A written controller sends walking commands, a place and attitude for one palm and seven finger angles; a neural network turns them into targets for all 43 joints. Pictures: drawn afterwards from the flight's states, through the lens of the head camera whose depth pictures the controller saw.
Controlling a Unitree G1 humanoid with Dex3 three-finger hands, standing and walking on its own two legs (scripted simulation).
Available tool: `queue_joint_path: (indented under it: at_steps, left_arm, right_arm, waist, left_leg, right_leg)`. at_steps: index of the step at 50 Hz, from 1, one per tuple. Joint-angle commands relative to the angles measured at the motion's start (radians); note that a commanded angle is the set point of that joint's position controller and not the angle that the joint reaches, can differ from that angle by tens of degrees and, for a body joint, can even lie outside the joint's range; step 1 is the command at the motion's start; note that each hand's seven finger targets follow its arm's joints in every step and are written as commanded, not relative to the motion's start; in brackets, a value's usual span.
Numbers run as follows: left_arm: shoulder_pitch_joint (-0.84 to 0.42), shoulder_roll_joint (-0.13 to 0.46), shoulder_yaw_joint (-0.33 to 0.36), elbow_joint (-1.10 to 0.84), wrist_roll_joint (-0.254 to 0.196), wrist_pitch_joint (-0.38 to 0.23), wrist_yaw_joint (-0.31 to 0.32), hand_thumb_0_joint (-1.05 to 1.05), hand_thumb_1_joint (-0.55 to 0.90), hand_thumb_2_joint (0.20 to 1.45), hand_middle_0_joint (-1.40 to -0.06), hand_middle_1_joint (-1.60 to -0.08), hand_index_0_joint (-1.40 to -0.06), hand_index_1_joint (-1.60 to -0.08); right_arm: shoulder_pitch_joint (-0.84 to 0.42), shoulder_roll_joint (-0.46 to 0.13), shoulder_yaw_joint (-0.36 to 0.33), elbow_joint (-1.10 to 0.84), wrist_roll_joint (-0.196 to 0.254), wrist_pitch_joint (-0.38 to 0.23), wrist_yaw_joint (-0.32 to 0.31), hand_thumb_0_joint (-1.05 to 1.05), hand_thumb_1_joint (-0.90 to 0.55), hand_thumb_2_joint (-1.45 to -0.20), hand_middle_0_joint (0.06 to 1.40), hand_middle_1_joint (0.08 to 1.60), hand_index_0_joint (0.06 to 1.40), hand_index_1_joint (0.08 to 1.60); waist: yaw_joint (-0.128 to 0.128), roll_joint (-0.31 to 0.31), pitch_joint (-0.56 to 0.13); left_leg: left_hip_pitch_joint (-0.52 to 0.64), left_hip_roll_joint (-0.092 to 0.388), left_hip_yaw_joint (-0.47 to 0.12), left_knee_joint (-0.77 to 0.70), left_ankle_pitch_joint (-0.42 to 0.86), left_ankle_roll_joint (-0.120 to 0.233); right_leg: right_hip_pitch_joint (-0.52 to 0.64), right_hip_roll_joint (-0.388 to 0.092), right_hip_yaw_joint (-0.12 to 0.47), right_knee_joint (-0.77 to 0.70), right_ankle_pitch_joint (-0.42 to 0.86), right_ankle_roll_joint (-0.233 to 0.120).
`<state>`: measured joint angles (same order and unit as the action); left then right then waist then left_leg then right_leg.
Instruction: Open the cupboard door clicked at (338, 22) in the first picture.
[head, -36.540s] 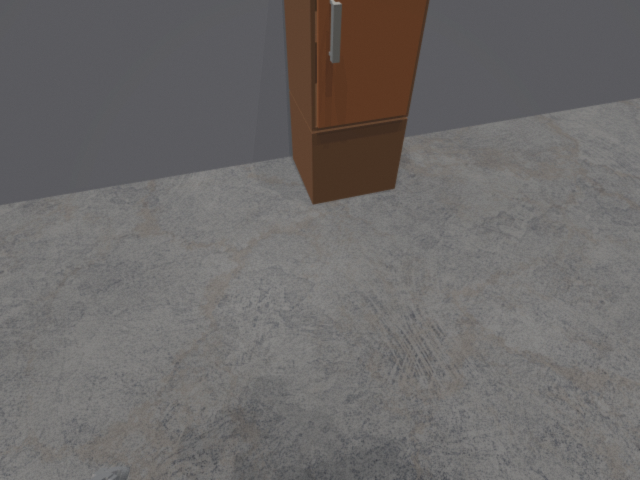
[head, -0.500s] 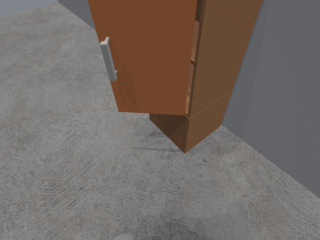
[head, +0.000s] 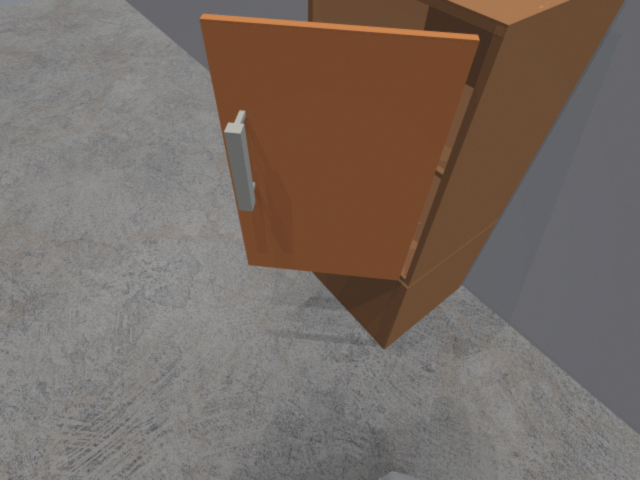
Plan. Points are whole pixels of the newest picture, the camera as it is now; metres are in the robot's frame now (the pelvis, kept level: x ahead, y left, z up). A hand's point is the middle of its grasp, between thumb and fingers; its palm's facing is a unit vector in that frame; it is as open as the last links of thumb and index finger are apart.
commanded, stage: come to a stop and stand still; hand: left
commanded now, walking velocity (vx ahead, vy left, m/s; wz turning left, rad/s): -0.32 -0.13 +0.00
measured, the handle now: (244, 162) +0.61 +0.19 +0.02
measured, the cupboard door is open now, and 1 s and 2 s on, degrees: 46 46 46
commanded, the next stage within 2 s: look again from close up in 1.24 s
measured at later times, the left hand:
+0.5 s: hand (207, 477) +0.15 +0.18 -0.18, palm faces +0.04 -0.98 -0.21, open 7.4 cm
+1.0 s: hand out of the picture +0.06 +0.14 -0.16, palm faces +0.01 -0.97 -0.25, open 7.4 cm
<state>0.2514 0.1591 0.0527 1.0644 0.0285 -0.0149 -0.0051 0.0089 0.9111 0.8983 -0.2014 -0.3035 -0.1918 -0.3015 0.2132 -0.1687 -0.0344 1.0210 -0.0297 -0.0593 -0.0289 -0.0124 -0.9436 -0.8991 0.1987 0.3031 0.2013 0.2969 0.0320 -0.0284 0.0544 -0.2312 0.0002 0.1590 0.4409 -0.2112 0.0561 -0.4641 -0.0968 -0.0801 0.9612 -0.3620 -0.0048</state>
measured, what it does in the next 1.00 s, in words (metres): steps on the spot: right foot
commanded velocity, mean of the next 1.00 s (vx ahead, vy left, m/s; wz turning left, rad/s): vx -0.09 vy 0.00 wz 0.00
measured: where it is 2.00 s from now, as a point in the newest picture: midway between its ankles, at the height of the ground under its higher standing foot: outside the picture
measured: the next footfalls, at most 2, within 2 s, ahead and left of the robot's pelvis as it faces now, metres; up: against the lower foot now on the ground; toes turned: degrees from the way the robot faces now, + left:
right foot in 0.12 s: +0.08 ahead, -0.13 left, +0.00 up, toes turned +0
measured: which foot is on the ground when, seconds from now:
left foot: down 0.00-1.00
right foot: up 0.00-0.10, down 0.12-1.00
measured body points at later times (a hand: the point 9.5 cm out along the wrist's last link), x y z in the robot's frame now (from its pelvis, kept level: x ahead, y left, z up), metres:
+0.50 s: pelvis +0.06 -0.01 -0.01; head +0.09 +0.00 +0.44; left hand +0.14 +0.23 -0.16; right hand +0.07 -0.24 -0.16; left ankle +0.02 +0.09 -0.74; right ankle +0.05 -0.12 -0.72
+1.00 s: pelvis +0.03 -0.04 +0.00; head +0.04 -0.07 +0.45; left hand +0.06 +0.19 -0.14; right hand +0.06 -0.27 -0.17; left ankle +0.02 +0.09 -0.74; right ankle +0.04 -0.13 -0.74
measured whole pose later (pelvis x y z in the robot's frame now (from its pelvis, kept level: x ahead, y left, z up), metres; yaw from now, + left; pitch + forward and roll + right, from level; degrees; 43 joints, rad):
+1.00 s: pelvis +0.03 -0.04 +0.00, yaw +0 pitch -1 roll +1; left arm 0.25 0.16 -0.01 1.06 0.02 0.00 0.02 0.01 0.91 0.90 -0.21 -0.30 -0.20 -0.30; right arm 0.26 -0.19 -0.01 1.03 -0.02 0.00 -0.02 0.00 -0.91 -0.90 0.20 0.30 0.20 0.30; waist 0.00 0.04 0.04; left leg -0.17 0.05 0.12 0.46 -0.27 -0.02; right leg -0.24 0.00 -0.03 0.53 -0.28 -0.03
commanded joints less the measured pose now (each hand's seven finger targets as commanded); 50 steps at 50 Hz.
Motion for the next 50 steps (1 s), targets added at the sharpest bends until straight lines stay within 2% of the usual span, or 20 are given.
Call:
queue_joint_path:
  at_steps: [1, 4, 6, 9, 12, 15, 17, 19, 22, 24, 25, 26, 27, 28, 29, 31, 33, 39, 43, 50]
  left_arm:
    - [0.043, 0.007, -0.013, -0.039, -0.008, -0.002, 0.004, 0.0, 0.9, 0.9, -0.2, -0.3, -0.2, -0.3]
    - [0.091, 0.086, -0.005, -0.02, -0.01, -0.003, 0.018, 0.0, 0.9, 0.9, -0.2, -0.3, -0.2, -0.3]
    - [0.031, 0.176, -0.006, -0.034, -0.012, 0.001, 0.023, 0.0, 0.9, 0.9, -0.2, -0.3, -0.2, -0.3]
    - [-0.013, 0.172, -0.001, -0.052, -0.019, 0.009, 0.036, 0.0, 0.9, 0.9, -0.2, -0.3, -0.2, -0.3]
    - [-0.011, 0.19, 0.012, -0.068, -0.021, 0.019, 0.046, 0.0, 0.9, 0.9, -0.2, -0.3, -0.2, -0.3]
    - [-0.046, 0.189, 0.016, -0.091, -0.019, 0.031, 0.048, 0.0, 0.9, 0.9, -0.2, -0.3, -0.2, -0.3]
    - [-0.075, 0.171, 0.015, -0.109, -0.019, 0.039, 0.045, 0.0, 0.9, 0.9, -0.2, -0.3, -0.2, -0.3]
    - [-0.088, 0.119, 0.01, -0.132, -0.02, 0.046, 0.043, 0.0, 0.9, 0.9, -0.2, -0.3, -0.2, -0.3]
    - [-0.104, 0.093, 0.013, -0.141, -0.017, 0.059, 0.042, 0.0, 0.9, 0.9, -0.2, -0.3, -0.2, -0.3]
    - [-0.078, 0.082, 0.012, -0.132, -0.017, 0.053, 0.037, 0.0, 0.9, 0.9, -0.2, -0.3, -0.2, -0.3]
    - [0.04, 0.114, -0.006, -0.076, -0.029, 0.035, 0.072, 0.0, 0.9, 0.9, -0.2, -0.3, -0.2, -0.3]
    - [0.039, 0.148, 0.001, -0.132, -0.02, 0.015, 0.067, 0.0, 0.9, 0.9, -0.2, -0.3, -0.2, -0.3]
    - [0.03, 0.165, 0.003, -0.132, -0.011, -0.001, 0.065, 0.0, 0.9, 0.9, -0.2, -0.3, -0.2, -0.3]
    - [-0.009, 0.178, -0.011, -0.136, -0.016, -0.013, 0.059, 0.0, 0.9, 0.9, -0.2, -0.3, -0.2, -0.3]
    - [-0.025, 0.185, -0.01, -0.141, -0.009, -0.015, 0.057, 0.0, 0.9, 0.9, -0.2, -0.3, -0.2, -0.3]
    - [-0.024, 0.158, -0.014, -0.139, -0.014, -0.005, 0.055, 0.0, 0.9, 0.9, -0.2, -0.3, -0.2, -0.3]
    - [-0.022, 0.132, -0.023, -0.129, -0.013, 0.005, 0.053, 0.0, 0.9, 0.9, -0.2, -0.3, -0.2, -0.3]
    - [-0.002, 0.137, -0.034, -0.103, -0.013, 0.004, 0.042, 0.0, 0.9, 0.9, -0.2, -0.3, -0.2, -0.3]
    - [-0.007, 0.141, -0.037, -0.089, -0.013, -0.001, 0.038, 0.0, 0.9, 0.9, -0.2, -0.3, -0.2, -0.3]
    - [0.01, 0.143, -0.035, -0.05, -0.018, -0.012, 0.035, 0.0, 0.9, 0.9, -0.2, -0.3, -0.2, -0.3]
  right_arm:
    - [0.074, -0.108, -0.009, 0.0, -0.001, 0.003, -0.003, 0.0, -0.9, -0.9, 0.2, 0.3, 0.2, 0.3]
    - [0.04, -0.087, 0.001, 0.012, 0.013, 0.018, -0.009, 0.0, -0.9, -0.9, 0.2, 0.3, 0.2, 0.3]
    - [0.109, -0.069, 0.0, 0.026, 0.027, 0.041, 0.002, 0.0, -0.9, -0.9, 0.2, 0.3, 0.2, 0.3]
    - [0.148, -0.081, -0.009, 0.052, 0.022, 0.068, -0.004, 0.0, -0.9, -0.9, 0.2, 0.3, 0.2, 0.3]
    - [0.166, -0.094, -0.023, 0.046, 0.025, 0.078, -0.009, 0.0, -0.9, -0.9, 0.2, 0.3, 0.2, 0.3]
    - [0.154, -0.082, -0.028, 0.025, 0.024, 0.091, -0.007, 0.0, -0.9, -0.9, 0.2, 0.3, 0.2, 0.3]
    - [0.153, -0.094, -0.032, 0.012, 0.019, 0.094, -0.007, 0.0, -0.9, -0.9, 0.2, 0.3, 0.2, 0.3]
    - [0.135, -0.131, -0.037, -0.006, 0.005, 0.089, -0.011, 0.0, -0.9, -0.9, 0.2, 0.3, 0.2, 0.3]
    - [0.107, -0.138, -0.033, -0.014, -0.005, 0.071, -0.023, 0.0, -0.9, -0.9, 0.2, 0.3, 0.2, 0.3]
    - [0.061, -0.137, -0.031, -0.025, -0.006, 0.067, -0.023, 0.0, -0.9, -0.9, 0.2, 0.3, 0.2, 0.3]
    - [-0.026, -0.206, -0.049, -0.073, 0.03, 0.055, -0.009, 0.0, -0.9, -0.9, 0.2, 0.3, 0.2, 0.3]
    - [0.002, -0.127, -0.039, -0.129, 0.019, 0.06, 0.004, 0.0, -0.9, -0.9, 0.2, 0.3, 0.2, 0.3]
    - [0.078, -0.091, -0.032, -0.129, 0.018, 0.055, 0.003, 0.0, -0.9, -0.9, 0.2, 0.3, 0.2, 0.3]
    - [0.11, -0.046, -0.017, -0.143, 0.018, 0.053, 0.006, 0.0, -0.9, -0.9, 0.2, 0.3, 0.2, 0.3]
    - [0.135, -0.04, -0.021, -0.129, 0.021, 0.054, 0.008, 0.0, -0.9, -0.9, 0.2, 0.3, 0.2, 0.3]
    - [0.127, -0.092, -0.027, -0.119, 0.018, 0.051, 0.004, 0.0, -0.9, -0.9, 0.2, 0.3, 0.2, 0.3]
    - [0.094, -0.102, -0.021, -0.119, 0.014, 0.048, 0.0, 0.0, -0.9, -0.9, 0.2, 0.3, 0.2, 0.3]
    - [0.054, -0.095, -0.006, -0.098, 0.013, 0.053, 0.007, 0.0, -0.9, -0.9, 0.2, 0.3, 0.2, 0.3]
    - [0.076, -0.084, 0.003, -0.062, 0.011, 0.051, 0.011, 0.0, -0.9, -0.9, 0.2, 0.3, 0.2, 0.3]
    - [0.099, -0.088, 0.016, -0.004, 0.011, 0.037, 0.009, 0.0, -0.9, -0.9, 0.2, 0.3, 0.2, 0.3]
  waist:
    - [-0.014, 0.08, -0.041]
    - [0.027, 0.025, -0.064]
    - [-0.031, -0.023, -0.041]
    - [-0.036, -0.136, -0.1]
    - [-0.032, -0.084, -0.172]
    - [-0.034, -0.047, -0.15]
    - [-0.042, -0.009, -0.131]
    - [-0.04, 0.108, -0.081]
    - [-0.044, 0.242, -0.049]
    - [-0.023, 0.198, -0.048]
    - [0.012, 0.256, -0.107]
    - [0.014, 0.132, -0.089]
    - [-0.037, 0.04, -0.141]
    - [-0.063, 0.03, -0.138]
    - [-0.086, 0.002, -0.162]
    - [-0.071, -0.023, -0.169]
    - [-0.059, 0.041, -0.092]
    - [-0.055, -0.023, 0.001]
    - [-0.059, -0.017, 0.028]
    - [-0.045, 0.024, 0.001]
  left_leg:
    - [-0.038, 0.268, -0.175, -0.178, 0.261, 0.108]
    - [-0.07, 0.173, -0.117, -0.02, 0.247, -0.001]
    - [-0.073, 0.072, -0.092, -0.004, -0.049, -0.067]
    - [0.002, 0.075, -0.084, 0.05, 0.111, -0.071]
    - [0.024, 0.076, -0.077, 0.138, 0.254, -0.081]
    - [0.028, 0.075, -0.085, 0.149, 0.207, -0.079]
    - [0.054, 0.121, -0.132, 0.084, 0.282, -0.057]
    - [0.007, 0.239, -0.237, -0.038, 0.418, 0.017]
    - [0.021, 0.318, -0.28, -0.079, 0.6, 0.126]
    - [0.05, 0.291, -0.24, -0.028, 0.634, 0.12]
    - [0.094, 0.294, -0.19, 0.18, 0.811, 0.052]
    - [-0.015, 0.195, -0.135, 0.222, 0.468, 0.006]
    - [-0.019, 0.116, -0.091, 0.27, 0.255, -0.038]
    - [0.001, 0.071, -0.086, 0.173, -0.032, -0.057]
    - [0.037, 0.055, -0.099, 0.122, -0.037, -0.05]
    - [0.107, 0.112, -0.115, 0.117, 0.207, -0.025]
    - [0.092, 0.145, -0.14, 0.071, 0.276, -0.009]
    - [0.044, 0.097, -0.127, -0.013, -0.078, -0.022]
    - [0.062, 0.092, -0.123, -0.048, -0.102, -0.027]
    - [0.06, 0.1, -0.125, -0.073, -0.036, -0.035]
  right_leg:
    - [0.163, 0.018, 0.008, -0.249, 0.07, 0.013]
    - [0.344, -0.003, 0.079, -0.517, 0.37, 0.009]
    - [0.293, -0.156, 0.196, -0.523, 0.579, -0.083]
    - [0.297, -0.132, 0.155, -0.465, 0.762, -0.094]
    - [0.348, -0.152, 0.148, -0.413, 0.933, -0.114]
    - [0.296, -0.156, 0.144, -0.427, 0.836, -0.118]
    - [0.227, -0.105, 0.112, -0.415, 0.635, -0.089]
    - [0.198, 0.016, 0.024, -0.311, 0.342, -0.018]
    - [0.114, 0.071, 0.072, -0.102, -0.15, -0.004]
    - [0.136, 0.069, 0.069, -0.186, -0.102, -0.01]
    - [0.103, 0.015, 0.11, -0.272, 0.021, -0.025]
    - [0.178, 0.004, 0.166, -0.4, 0.269, -0.051]
    - [0.213, -0.088, 0.277, -0.4, 0.552, -0.103]
    - [0.208, -0.146, 0.281, -0.435, 0.633, -0.126]
    - [0.217, -0.113, 0.269, -0.392, 0.659, -0.115]
    - [0.203, -0.024, 0.175, -0.355, 0.568, -0.058]
    - [0.169, 0.02, 0.147, -0.373, 0.383, -0.043]
    - [0.133, 0.005, 0.212, -0.534, 0.132, -0.045]
    - [0.106, 0.003, 0.217, -0.599, 0.017, -0.047]
    - [0.182, -0.003, 0.201, -0.596, 0.126, -0.049]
